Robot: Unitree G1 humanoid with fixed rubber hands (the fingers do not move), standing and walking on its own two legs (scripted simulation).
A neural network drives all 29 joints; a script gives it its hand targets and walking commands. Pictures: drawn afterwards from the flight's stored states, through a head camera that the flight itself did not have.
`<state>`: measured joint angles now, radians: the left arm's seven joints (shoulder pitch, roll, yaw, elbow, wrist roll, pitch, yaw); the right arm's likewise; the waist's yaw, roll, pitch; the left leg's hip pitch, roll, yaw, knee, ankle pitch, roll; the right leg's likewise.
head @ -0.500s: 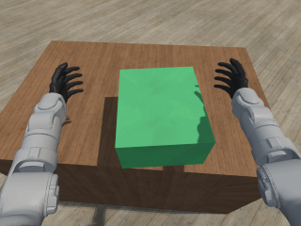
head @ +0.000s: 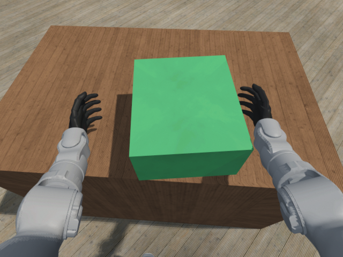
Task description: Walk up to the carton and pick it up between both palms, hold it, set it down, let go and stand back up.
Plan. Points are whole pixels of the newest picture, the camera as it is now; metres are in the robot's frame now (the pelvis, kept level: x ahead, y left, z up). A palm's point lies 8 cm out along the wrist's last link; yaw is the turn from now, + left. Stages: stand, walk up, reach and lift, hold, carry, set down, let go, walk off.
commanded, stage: reach and lift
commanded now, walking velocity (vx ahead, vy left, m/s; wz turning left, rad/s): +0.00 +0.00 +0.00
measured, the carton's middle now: (183, 115) +0.47 +0.01 -0.01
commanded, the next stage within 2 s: none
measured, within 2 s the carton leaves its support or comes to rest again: neither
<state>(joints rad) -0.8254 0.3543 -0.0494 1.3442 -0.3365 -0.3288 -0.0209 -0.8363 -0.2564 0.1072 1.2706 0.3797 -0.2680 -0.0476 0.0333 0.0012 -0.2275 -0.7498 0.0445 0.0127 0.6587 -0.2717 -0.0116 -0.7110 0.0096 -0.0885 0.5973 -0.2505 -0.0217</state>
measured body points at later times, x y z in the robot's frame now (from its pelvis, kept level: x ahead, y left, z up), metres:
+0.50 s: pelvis -0.03 +0.00 -0.03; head +0.08 +0.00 +0.41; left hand +0.42 +0.24 +0.01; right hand +0.44 -0.17 +0.02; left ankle +0.01 +0.12 -0.72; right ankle +0.00 -0.11 -0.72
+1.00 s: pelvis -0.01 +0.00 -0.03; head +0.08 +0.00 +0.42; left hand +0.43 +0.21 +0.01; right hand +0.44 -0.16 +0.02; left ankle +0.01 +0.12 -0.72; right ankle +0.00 -0.11 -0.72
